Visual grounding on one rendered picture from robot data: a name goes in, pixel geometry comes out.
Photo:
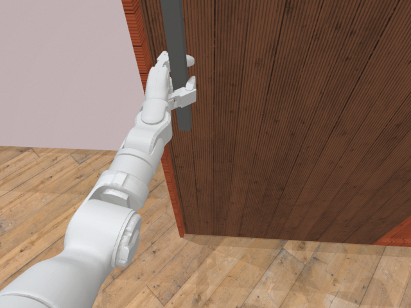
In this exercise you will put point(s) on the handle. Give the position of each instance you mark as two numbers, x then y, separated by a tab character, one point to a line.
175	39

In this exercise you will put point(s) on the wardrobe door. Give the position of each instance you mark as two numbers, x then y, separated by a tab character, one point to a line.
301	128
402	231

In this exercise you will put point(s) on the left robot forearm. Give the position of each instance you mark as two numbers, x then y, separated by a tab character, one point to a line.
126	181

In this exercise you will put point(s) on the robot left upper arm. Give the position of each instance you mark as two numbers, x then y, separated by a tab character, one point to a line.
102	237

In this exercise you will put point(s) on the robot left hand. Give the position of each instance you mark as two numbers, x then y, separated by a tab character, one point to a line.
159	84

